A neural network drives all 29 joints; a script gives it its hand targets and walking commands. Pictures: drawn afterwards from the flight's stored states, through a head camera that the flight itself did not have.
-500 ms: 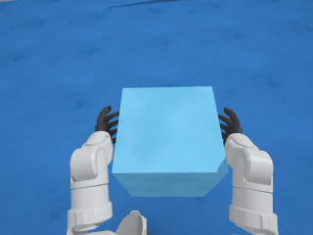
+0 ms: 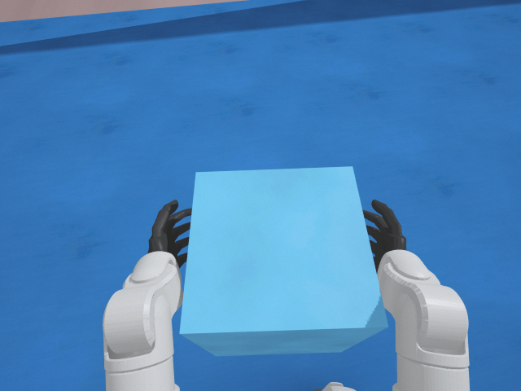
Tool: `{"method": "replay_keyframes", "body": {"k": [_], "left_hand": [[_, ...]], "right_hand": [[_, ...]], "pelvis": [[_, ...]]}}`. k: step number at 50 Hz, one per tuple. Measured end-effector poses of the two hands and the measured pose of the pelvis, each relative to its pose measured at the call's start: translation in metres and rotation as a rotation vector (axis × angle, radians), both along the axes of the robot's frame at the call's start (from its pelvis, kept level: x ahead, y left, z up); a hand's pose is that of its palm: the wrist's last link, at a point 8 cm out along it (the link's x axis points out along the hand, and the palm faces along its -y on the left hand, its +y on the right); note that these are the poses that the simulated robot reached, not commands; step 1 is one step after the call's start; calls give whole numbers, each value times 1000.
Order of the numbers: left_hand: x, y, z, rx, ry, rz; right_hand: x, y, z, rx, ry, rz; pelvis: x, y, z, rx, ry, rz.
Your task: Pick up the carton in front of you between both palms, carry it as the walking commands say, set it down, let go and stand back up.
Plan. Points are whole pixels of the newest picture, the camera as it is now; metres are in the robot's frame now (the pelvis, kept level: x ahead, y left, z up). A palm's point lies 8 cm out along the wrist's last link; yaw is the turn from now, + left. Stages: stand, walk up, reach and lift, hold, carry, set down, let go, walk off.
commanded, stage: carry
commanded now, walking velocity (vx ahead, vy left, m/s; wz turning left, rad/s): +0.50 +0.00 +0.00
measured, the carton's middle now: (276, 272) +0.29 +0.00 +0.03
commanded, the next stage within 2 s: none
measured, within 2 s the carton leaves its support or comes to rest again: neither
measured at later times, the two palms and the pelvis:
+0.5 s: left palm (197, 118) +0.59 +0.14 +0.10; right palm (347, 114) +0.60 -0.16 +0.09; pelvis +0.36 -0.02 -0.01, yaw +1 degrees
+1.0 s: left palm (219, 41) +0.95 +0.12 +0.09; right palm (328, 42) +0.96 -0.18 +0.07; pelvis +0.72 -0.04 -0.03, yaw +2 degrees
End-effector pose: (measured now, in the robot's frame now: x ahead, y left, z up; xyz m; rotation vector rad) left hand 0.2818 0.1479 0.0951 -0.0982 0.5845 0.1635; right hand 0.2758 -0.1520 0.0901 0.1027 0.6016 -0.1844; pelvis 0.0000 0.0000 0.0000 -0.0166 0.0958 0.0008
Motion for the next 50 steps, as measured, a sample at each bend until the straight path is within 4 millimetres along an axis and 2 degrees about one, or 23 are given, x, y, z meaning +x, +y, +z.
{"method": "replay_keyframes", "body": {"k": [3, 7, 11, 16, 22, 25, 29, 32, 35, 39, 44, 48, 50], "left_hand": [[34, -6, 2, 12, -20, 14], [81, -21, -7, 42, -6, 24], [117, -26, -12, 48, 88, 47], [172, -26, 0, 48, 101, 64], [259, -19, 10, 40, 27, 40], [307, -9, 1, 29, 19, 30], [380, 4, -22, -5, 26, 4], [425, 5, -29, 13, 95, -29], [464, 2, -25, 21, 134, -58], [515, -3, -14, 23, 106, -68], [579, -11, -4, 20, 29, -28], [640, -26, -5, 46, -26, 3], [668, -31, -8, 64, -8, 17]], "right_hand": [[40, -6, 2, -9, -20, 28], [93, -20, -13, 8, -6, 47], [136, -25, -19, 13, 86, 73], [195, -26, -8, 14, 99, 90], [275, -19, 3, 7, 25, 64], [320, -9, -1, -7, 18, 54], [385, 4, -15, -45, 25, 33], [420, 5, -27, -27, 96, 1], [448, 3, -26, -15, 135, -29], [497, -2, -14, -7, 108, -46], [575, -11, -3, -7, 30, -10], [646, -26, -11, 11, -26, 26], [680, -31, -17, 21, -9, 45]], "pelvis": [[52, -12, -8, 0, -4, 11], [119, -29, -22, -19, -22, 29], [166, -38, -10, 8, -15, 48], [226, -41, 4, 40, -6, 43], [311, -29, 0, 36, -14, 40], [361, -17, -10, 28, -19, 17], [427, 0, -29, 56, -29, -7], [462, 9, -21, 37, -13, -23], [498, 12, -8, 18, -3, -24], [552, 9, 2, 7, 3, -16], [627, -7, -4, 18, -8, -5], [694, -27, -24, 22, -38, 16], [721, -36, -26, 9, -40, 28]]}}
